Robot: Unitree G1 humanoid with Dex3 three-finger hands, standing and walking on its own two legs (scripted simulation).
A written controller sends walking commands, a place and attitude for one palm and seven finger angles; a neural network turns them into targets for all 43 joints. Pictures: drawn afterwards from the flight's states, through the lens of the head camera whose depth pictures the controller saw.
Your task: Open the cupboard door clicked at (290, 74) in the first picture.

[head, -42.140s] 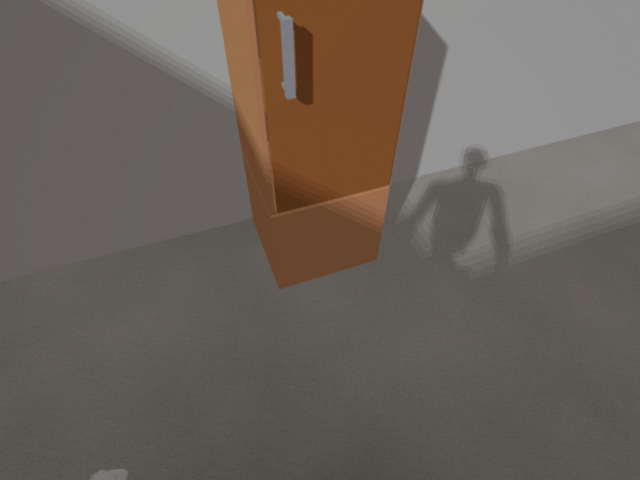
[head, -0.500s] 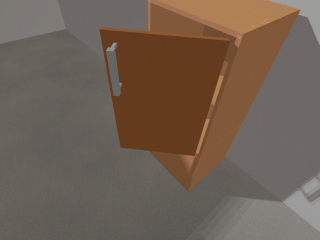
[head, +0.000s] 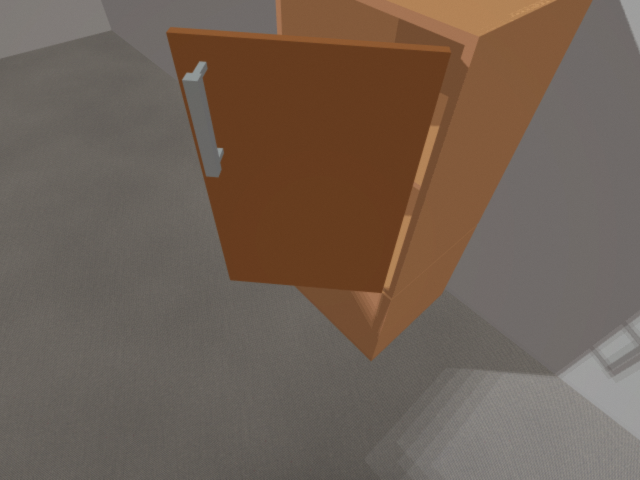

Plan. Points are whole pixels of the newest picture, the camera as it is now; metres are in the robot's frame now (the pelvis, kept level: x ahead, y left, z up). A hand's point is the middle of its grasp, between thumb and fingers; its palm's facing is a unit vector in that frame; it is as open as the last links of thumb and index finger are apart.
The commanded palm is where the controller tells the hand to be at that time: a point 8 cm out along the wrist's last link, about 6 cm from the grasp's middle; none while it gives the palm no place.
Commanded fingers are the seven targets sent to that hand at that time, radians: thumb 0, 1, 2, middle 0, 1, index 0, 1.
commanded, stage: come to a stop and stand still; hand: left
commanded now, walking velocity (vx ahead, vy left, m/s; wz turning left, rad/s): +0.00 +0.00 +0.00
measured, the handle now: (207, 122) +0.58 +0.20 +0.13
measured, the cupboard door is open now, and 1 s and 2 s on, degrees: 43 43 43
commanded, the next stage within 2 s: look again from close up in 0.52 s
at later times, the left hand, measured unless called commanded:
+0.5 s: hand out of the picture -0.06 +0.14 -0.17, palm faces +0.05 -0.98 -0.17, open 7.4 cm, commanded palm none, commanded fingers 0.00 0.90 0.90 -0.20 -0.30 -0.20 -0.30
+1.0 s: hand out of the picture -0.04 +0.12 -0.17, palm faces +0.05 -0.99 -0.13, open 7.3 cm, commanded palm none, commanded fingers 0.00 0.90 0.90 -0.20 -0.30 -0.20 -0.30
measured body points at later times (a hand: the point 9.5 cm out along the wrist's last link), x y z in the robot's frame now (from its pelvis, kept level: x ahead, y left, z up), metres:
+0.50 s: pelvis -0.04 -0.02 +0.00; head -0.06 -0.02 +0.45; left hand -0.06 +0.19 -0.16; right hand -0.02 -0.26 -0.15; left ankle +0.00 +0.04 -0.73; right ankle +0.01 -0.14 -0.73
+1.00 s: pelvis -0.02 -0.03 +0.01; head -0.02 -0.02 +0.46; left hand -0.04 +0.17 -0.16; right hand -0.03 -0.24 -0.15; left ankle +0.00 +0.04 -0.74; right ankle +0.02 -0.14 -0.74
